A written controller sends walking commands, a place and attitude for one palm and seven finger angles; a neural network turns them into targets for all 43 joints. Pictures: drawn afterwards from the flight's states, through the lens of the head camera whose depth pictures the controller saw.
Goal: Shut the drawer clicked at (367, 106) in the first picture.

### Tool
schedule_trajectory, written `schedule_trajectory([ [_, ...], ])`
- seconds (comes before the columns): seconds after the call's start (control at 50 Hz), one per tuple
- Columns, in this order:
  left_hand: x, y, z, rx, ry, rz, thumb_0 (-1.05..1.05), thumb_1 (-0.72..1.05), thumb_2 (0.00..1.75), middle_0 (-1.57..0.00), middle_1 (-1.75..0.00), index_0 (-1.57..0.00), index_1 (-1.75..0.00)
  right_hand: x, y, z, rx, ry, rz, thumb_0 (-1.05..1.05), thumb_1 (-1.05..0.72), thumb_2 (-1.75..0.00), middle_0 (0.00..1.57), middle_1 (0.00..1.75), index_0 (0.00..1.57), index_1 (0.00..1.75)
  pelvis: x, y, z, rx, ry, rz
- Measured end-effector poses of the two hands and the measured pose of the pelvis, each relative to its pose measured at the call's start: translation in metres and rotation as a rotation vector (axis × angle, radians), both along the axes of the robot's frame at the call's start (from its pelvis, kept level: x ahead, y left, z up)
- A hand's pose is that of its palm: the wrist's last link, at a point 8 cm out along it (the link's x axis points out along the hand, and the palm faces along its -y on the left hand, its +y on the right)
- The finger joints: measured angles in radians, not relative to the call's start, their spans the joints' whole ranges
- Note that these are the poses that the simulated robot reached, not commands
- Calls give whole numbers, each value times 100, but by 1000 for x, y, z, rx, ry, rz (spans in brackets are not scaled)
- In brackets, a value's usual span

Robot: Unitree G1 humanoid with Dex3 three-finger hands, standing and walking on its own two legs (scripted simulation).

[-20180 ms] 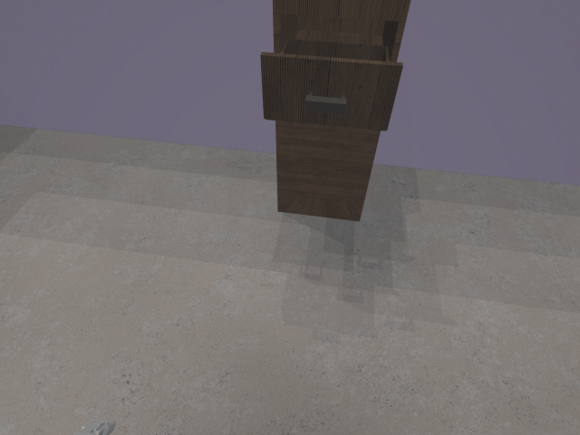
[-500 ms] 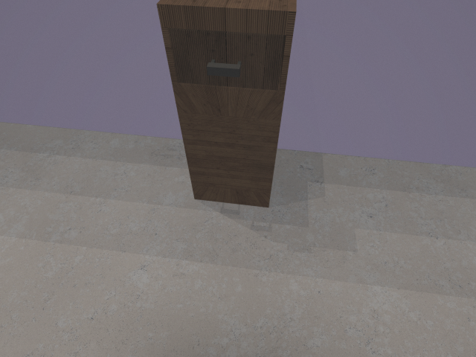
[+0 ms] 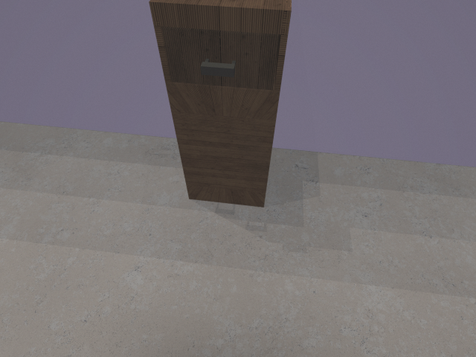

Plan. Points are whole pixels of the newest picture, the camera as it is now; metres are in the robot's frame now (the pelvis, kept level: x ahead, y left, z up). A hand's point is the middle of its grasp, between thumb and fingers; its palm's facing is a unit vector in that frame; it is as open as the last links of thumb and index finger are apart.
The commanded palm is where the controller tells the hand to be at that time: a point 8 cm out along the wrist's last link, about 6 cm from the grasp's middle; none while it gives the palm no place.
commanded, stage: look to check the result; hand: left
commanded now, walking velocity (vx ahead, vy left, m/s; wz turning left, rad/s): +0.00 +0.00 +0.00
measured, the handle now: (219, 65) +0.91 +0.10 +0.01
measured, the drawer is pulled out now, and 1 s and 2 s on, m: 0.00 0.00 0.00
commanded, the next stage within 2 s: stand and wait in 0.44 s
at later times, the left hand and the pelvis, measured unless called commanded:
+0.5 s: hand out of the picture +0.02 +0.18 -0.17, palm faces +0.02 -0.98 -0.21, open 7.4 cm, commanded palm none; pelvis +0.00 +0.00 +0.00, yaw +0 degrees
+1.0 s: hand out of the picture +0.04 +0.20 -0.17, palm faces +0.01 -0.97 -0.24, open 7.4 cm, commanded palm none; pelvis +0.00 +0.00 +0.00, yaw +0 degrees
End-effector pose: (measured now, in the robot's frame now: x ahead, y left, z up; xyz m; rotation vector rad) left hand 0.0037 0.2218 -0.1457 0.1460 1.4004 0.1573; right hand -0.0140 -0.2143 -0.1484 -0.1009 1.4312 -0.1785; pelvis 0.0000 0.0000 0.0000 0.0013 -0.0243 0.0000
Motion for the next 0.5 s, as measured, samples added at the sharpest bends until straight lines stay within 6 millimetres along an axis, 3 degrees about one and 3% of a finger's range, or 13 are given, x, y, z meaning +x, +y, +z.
schedule_trajectory([
  [0.5, 10, 6, 3, 16, -18, -3, 0, 90, 90, -20, -30, -20, -29, 20, -14, 3, -27, -35, 17, 1, -91, -90, 20, 30, 20, 30, 4, -2, 1, -1, -2, 1],
])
